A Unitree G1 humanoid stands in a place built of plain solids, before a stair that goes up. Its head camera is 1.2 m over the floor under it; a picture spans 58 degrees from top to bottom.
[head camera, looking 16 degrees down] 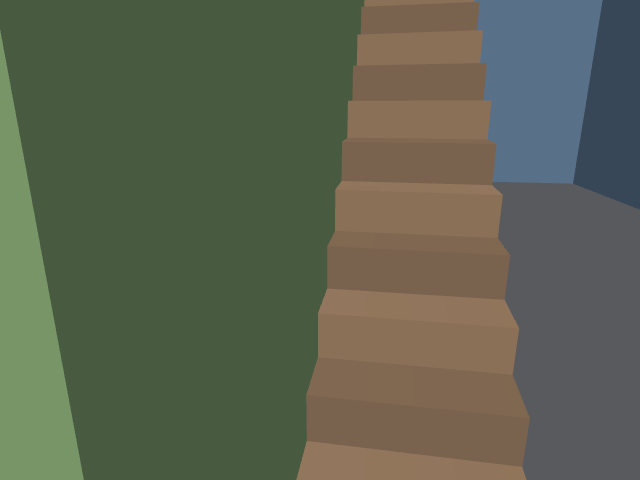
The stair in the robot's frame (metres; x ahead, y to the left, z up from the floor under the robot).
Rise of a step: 0.18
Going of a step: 0.21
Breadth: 0.76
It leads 10 degrees to the right of straight ahead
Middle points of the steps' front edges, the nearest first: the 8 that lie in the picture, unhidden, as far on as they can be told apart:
1.12 -0.23 0.36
1.32 -0.27 0.54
1.53 -0.30 0.72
1.73 -0.34 0.91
1.93 -0.37 1.09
2.13 -0.41 1.27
2.34 -0.44 1.45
2.54 -0.48 1.63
